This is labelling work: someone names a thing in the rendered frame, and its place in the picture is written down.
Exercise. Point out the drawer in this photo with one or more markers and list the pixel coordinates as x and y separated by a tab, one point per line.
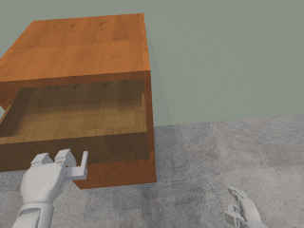
106	119

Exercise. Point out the robot left forearm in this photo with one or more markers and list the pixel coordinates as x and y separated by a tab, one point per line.
37	214

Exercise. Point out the handle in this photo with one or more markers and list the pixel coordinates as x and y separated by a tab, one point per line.
77	173

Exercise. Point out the cabinet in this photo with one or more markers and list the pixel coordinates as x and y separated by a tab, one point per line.
82	50

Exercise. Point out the robot left hand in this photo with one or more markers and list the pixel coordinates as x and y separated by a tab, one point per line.
45	179

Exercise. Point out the robot right hand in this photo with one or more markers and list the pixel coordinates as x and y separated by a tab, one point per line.
247	210

